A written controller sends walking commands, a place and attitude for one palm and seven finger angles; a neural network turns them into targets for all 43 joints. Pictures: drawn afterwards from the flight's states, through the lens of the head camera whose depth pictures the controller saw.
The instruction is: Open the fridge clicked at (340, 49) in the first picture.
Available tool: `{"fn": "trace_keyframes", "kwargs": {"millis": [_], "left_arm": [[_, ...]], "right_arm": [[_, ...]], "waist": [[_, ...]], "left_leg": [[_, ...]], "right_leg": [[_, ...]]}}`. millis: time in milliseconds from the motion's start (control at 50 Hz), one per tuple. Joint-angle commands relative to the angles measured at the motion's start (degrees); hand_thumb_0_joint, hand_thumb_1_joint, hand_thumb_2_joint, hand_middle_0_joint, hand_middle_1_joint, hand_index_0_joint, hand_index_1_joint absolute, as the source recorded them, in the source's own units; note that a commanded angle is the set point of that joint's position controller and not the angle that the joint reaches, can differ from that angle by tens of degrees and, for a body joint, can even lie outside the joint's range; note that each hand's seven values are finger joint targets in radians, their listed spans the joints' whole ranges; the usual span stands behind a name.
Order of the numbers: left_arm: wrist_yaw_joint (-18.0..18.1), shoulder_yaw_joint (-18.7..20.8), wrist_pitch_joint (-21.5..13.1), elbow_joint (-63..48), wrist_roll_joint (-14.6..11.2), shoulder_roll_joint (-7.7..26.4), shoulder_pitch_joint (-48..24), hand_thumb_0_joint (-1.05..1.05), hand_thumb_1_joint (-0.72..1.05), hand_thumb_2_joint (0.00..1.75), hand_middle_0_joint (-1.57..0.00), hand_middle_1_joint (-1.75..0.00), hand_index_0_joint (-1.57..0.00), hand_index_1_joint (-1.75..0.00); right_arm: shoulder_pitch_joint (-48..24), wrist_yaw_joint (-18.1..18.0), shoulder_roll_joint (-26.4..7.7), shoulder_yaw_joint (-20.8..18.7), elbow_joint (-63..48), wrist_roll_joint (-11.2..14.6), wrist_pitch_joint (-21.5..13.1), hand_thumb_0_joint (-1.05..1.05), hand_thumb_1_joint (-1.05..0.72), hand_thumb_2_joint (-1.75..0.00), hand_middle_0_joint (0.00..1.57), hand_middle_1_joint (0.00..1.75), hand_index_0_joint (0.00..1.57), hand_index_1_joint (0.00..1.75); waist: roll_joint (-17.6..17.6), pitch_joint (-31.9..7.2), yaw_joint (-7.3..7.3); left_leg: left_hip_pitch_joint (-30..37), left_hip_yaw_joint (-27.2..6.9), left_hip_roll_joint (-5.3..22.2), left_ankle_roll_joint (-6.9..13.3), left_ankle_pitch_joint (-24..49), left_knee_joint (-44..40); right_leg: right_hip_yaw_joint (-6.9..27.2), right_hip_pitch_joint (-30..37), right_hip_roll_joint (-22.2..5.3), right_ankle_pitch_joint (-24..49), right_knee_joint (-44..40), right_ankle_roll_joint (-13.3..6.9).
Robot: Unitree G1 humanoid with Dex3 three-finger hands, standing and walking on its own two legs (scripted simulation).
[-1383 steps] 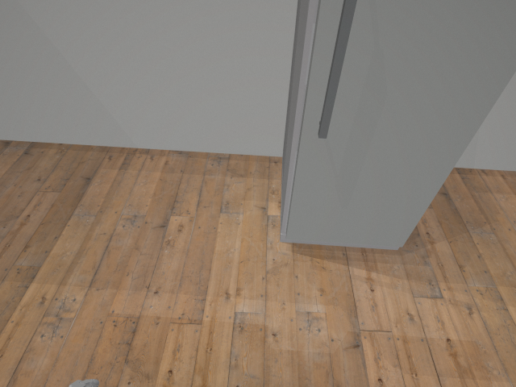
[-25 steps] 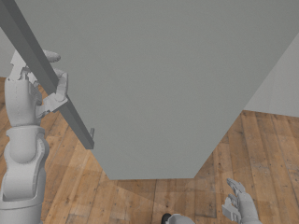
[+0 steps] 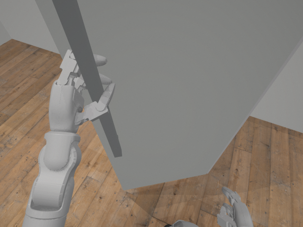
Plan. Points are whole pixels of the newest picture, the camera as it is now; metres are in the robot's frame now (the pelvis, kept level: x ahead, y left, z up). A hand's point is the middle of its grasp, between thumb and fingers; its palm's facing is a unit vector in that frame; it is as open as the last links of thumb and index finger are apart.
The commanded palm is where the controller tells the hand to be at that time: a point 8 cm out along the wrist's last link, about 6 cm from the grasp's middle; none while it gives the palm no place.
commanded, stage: walk backward, drawing the door open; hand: left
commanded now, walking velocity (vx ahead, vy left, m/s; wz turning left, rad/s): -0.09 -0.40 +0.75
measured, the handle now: (100, 93) +0.35 +0.11 +0.19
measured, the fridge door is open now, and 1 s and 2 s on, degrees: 36 73 70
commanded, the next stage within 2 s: stop walking and hold the door back in 0.76 s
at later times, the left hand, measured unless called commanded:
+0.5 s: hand (150, 184) +0.16 +0.01 +0.22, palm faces +0.35 -0.91 -0.22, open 7.4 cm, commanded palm +0.11 +0.05 +0.22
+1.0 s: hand out of the picture +0.09 -0.09 +0.22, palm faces +0.78 -0.57 -0.24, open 7.0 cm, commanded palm +0.05 -0.04 +0.20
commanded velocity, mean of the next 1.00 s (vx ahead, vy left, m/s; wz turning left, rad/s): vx -0.08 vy -0.24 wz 0.58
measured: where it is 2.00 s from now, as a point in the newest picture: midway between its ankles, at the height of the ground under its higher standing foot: outside the picture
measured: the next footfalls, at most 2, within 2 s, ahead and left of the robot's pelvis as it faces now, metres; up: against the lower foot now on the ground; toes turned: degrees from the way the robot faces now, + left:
right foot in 0.30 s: +0.00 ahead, -0.26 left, +0.00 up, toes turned +12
left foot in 0.54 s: -0.05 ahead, -0.09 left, +0.00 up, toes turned +31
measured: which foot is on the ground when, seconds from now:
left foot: down 0.00-0.30, up 0.32-0.52, down 0.54-0.82, up 0.84-1.00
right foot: down 0.00-0.00, up 0.02-0.28, down 0.30-0.52, up 0.54-0.80, down 0.82-1.00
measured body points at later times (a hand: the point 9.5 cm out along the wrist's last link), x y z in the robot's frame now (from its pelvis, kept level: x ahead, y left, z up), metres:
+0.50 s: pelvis -0.05 -0.19 +0.01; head +0.00 -0.18 +0.45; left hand +0.14 +0.05 +0.23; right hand +0.21 -0.35 -0.08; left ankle -0.07 -0.10 -0.69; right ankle -0.04 -0.27 -0.72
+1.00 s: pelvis -0.01 -0.41 +0.01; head +0.02 -0.39 +0.46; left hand +0.04 -0.07 +0.23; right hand +0.28 -0.47 -0.10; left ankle -0.08 -0.33 -0.66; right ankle +0.07 -0.50 -0.72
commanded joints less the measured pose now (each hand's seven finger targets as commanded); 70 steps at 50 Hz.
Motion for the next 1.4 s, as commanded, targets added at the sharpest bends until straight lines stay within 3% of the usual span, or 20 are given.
{"fn": "trace_keyframes", "kwargs": {"millis": [0,100,220,280,300,340,440,480,500,520,640,740,800,860,960,1140,1220,1280,1340,1380], "left_arm": [[-2.08,2.62,-10.54,-18.02,0.49,6.41,-20.04,0.00,0.90,0.90,-0.45,-1.40,-0.45,-1.40],[-3.42,1.31,-10.00,-17.93,0.55,3.20,-14.73,0.00,0.90,0.90,-0.45,-1.40,-0.45,-1.40],[-2.07,6.03,-9.67,-19.12,-0.40,6.58,-10.62,0.00,0.90,0.90,-0.45,-1.40,-0.45,-1.40],[-1.29,11.15,-10.24,-22.41,-0.53,13.74,-11.80,0.00,0.90,0.90,-0.45,-1.40,-0.45,-1.40],[-1.31,12.46,-10.32,-22.51,-1.01,12.56,-8.99,0.00,0.90,0.90,-0.45,-1.40,-0.45,-1.40],[-1.79,8.56,-10.05,-23.34,-0.86,8.61,-4.02,0.00,0.90,0.90,-0.45,-1.40,-0.45,-1.40],[-1.63,6.84,-10.82,-23.68,-1.24,6.29,-1.55,0.00,0.90,0.90,-0.45,-1.40,-0.45,-1.40],[-2.03,4.88,-11.05,-25.14,-1.11,6.15,-4.81,0.00,0.90,0.90,-0.45,-1.40,-0.45,-1.40],[-2.59,4.11,-11.78,-25.67,-1.17,4.98,-5.59,0.00,0.90,0.90,-0.45,-1.40,-0.45,-1.40],[-2.39,4.54,-12.82,-21.17,0.90,5.53,-4.78,0.00,0.90,0.90,-0.45,-1.40,-0.45,-1.40],[-2.68,6.96,-10.98,-23.82,0.47,5.75,-4.00,0.00,0.90,0.90,-0.45,-1.40,-0.45,-1.40],[-1.69,10.22,-9.77,-21.81,-1.06,7.81,-3.29,0.00,0.90,0.90,-0.45,-1.40,-0.45,-1.40],[-0.59,16.60,-9.14,-22.87,-1.04,16.52,-6.27,0.00,0.90,0.90,-0.45,-1.40,-0.45,-1.40],[0.26,16.59,-8.40,-14.15,-1.71,13.84,-2.14,0.00,0.90,0.90,-0.45,-1.40,-0.45,-1.40],[3.86,19.18,-8.98,3.64,-1.56,16.56,-16.79,0.00,0.90,0.90,-0.45,-1.40,-0.45,-1.40],[2.78,15.56,-11.21,20.72,-1.15,20.07,-34.96,0.00,0.90,0.90,-0.45,-1.40,-0.45,-1.40],[2.92,17.70,-12.34,31.20,-0.78,23.50,-45.11,0.00,0.90,0.90,-0.45,-1.40,-0.45,-1.40],[2.33,16.83,-11.30,35.84,-0.44,22.93,-46.55,0.00,0.90,0.90,-0.45,-1.40,-0.45,-1.40],[2.35,17.56,-10.87,36.72,-0.52,23.93,-51.42,0.00,0.90,0.90,-0.45,-1.40,-0.45,-1.40],[2.18,19.81,-11.66,40.83,0.60,25.88,-49.82,0.00,0.90,0.90,-0.45,-1.40,-0.45,-1.40]], "right_arm": [[-7.50,0.46,-8.54,-4.09,-9.08,-1.19,-3.73,0.00,-0.90,-0.90,0.20,0.30,0.20,0.30],[-7.83,2.01,-7.64,-4.60,-5.12,0.76,-3.58,0.00,-0.90,-0.90,0.20,0.30,0.20,0.30],[-8.83,2.39,-6.69,-4.40,-6.38,2.24,-3.16,0.00,-0.90,-0.90,0.20,0.30,0.20,0.30],[-10.19,2.39,-2.56,-2.97,-6.87,2.65,-2.47,0.00,-0.90,-0.90,0.20,0.30,0.20,0.30],[-11.10,1.50,-4.30,-4.65,-7.47,2.97,-3.71,0.00,-0.90,-0.90,0.20,0.30,0.20,0.30],[-11.72,0.62,-2.46,-3.25,-7.43,1.60,-4.37,0.00,-0.90,-0.90,0.20,0.30,0.20,0.30],[-7.99,-0.54,-1.83,-1.56,-9.10,-0.14,-3.45,0.00,-0.90,-0.90,0.20,0.30,0.20,0.30],[-3.01,-0.65,-3.99,-3.11,-8.68,-0.20,-4.26,0.00,-0.90,-0.90,0.20,0.30,0.20,0.30],[-4.08,-0.24,-7.74,-4.74,-9.79,-0.64,-4.70,0.00,-0.90,-0.90,0.20,0.30,0.20,0.30],[-3.47,0.70,-9.15,-5.35,-9.43,-1.06,-3.90,0.00,-0.90,-0.90,0.20,0.30,0.20,0.30],[-8.38,1.99,-8.19,-5.18,-6.42,0.62,-3.98,0.00,-0.90,-0.90,0.20,0.30,0.20,0.30],[-9.32,1.92,-7.57,-4.33,-8.66,2.56,-3.01,0.00,-0.90,-0.90,0.20,0.30,0.20,0.30],[-8.98,1.36,-3.04,-3.11,-7.72,2.56,-2.85,0.00,-0.90,-0.90,0.20,0.30,0.20,0.30],[-10.25,-0.40,-4.58,-3.57,-6.28,1.64,-4.24,0.00,-0.90,-0.90,0.20,0.30,0.20,0.30],[-8.71,-1.88,-5.00,-0.92,-6.13,1.22,-1.13,0.00,-0.90,-0.90,0.20,0.30,0.20,0.30],[-6.29,0.10,-9.57,-1.74,-6.21,2.66,2.31,0.00,-0.90,-0.90,0.20,0.30,0.20,0.30],[-7.25,-0.59,-11.18,-1.78,-5.80,2.55,2.23,0.00,-0.90,-0.90,0.20,0.30,0.20,0.30],[-6.40,-1.03,-10.91,-2.34,-6.24,2.57,2.42,0.00,-0.90,-0.90,0.20,0.30,0.20,0.30],[-4.72,-1.47,-11.13,-2.74,-4.64,2.27,1.10,0.00,-0.90,-0.90,0.20,0.30,0.20,0.30],[-3.13,-1.59,-9.51,-1.09,-2.70,1.30,0.72,0.00,-0.90,-0.90,0.20,0.30,0.20,0.30]], "waist": [[7.94,-14.49,2.36],[7.71,-13.00,3.61],[13.03,-16.26,3.15],[-11.91,-16.22,3.49],[-21.77,-17.48,5.59],[-11.94,-13.69,5.51],[-9.15,-15.17,3.77],[-2.57,-18.57,-0.13],[10.47,-18.38,1.04],[10.24,-18.18,1.27],[11.57,-12.84,3.86],[14.84,-13.55,4.46],[-16.04,-14.49,4.48],[-15.27,-10.84,5.48],[-12.73,-17.22,5.19],[0.80,-18.26,5.29],[8.05,-10.99,5.28],[-1.90,-12.33,5.82],[-12.26,-15.29,6.28],[-7.18,-17.62,4.70]], "left_leg": [[13.21,-45.38,32.42,13.90,23.55,-25.90],[7.16,-20.40,17.49,6.89,14.09,-18.66],[1.28,-14.84,8.62,2.73,5.78,-15.87],[-8.35,-0.42,-3.68,-3.53,-7.04,14.86],[-11.17,-2.90,-3.09,-2.22,-14.50,30.44],[-16.58,-3.64,-0.16,-1.97,-15.76,37.52],[-1.99,6.83,-1.10,-2.19,-3.66,3.59],[21.39,0.32,4.28,0.04,15.55,-13.31],[31.89,-28.50,24.16,7.78,43.51,-17.97],[32.27,-44.07,34.47,14.10,50.99,-19.13],[5.32,-13.22,17.20,5.62,13.44,-18.26],[-8.82,-10.22,10.03,2.19,-8.93,-17.31],[-11.50,1.90,-3.71,-3.39,-12.43,24.64],[-18.17,-3.01,0.68,-2.37,-15.95,41.89],[-7.17,0.26,-2.20,-1.42,-9.81,14.66],[7.03,-5.35,4.01,4.24,9.87,-15.64],[-6.70,-17.49,11.17,8.18,-15.04,-19.41],[-12.32,-8.12,3.21,4.32,-18.85,-6.57],[-15.36,-6.13,-1.60,0.34,-8.37,21.38],[-11.68,-5.75,-0.43,0.52,-5.58,21.80]], "right_leg": [[15.94,-11.20,-0.77,-12.85,32.60,6.08],[15.28,-3.61,-0.91,-6.54,25.04,7.09],[5.93,19.90,5.29,-5.17,-8.31,7.68],[13.59,17.63,-11.56,9.38,-16.76,-0.51],[18.51,15.35,-18.04,14.70,-15.29,-5.27],[16.20,18.47,-17.86,30.35,-8.43,-9.15],[3.76,17.08,-11.60,32.33,-2.43,-4.91],[2.30,0.77,-8.18,22.30,13.88,-0.02],[3.56,-15.62,0.27,-9.97,27.07,5.60],[12.41,-18.62,-0.37,-23.09,37.09,7.33],[13.82,0.36,-1.84,-5.13,20.73,6.93],[2.89,22.47,4.64,-7.52,-1.81,8.15],[17.91,13.87,-14.19,-1.94,-19.93,-1.63],[21.70,14.03,-20.02,21.23,-11.43,-9.61],[15.60,21.02,-19.20,40.59,-6.59,-3.14],[16.06,15.78,-13.08,11.21,-5.76,3.31],[7.94,12.81,-4.09,-13.11,-0.19,4.70],[15.67,17.25,-8.07,-21.02,-9.90,1.51],[41.49,19.72,-25.66,-25.44,-23.79,-8.73],[27.94,14.77,-20.88,-27.17,-20.13,-5.49]]}}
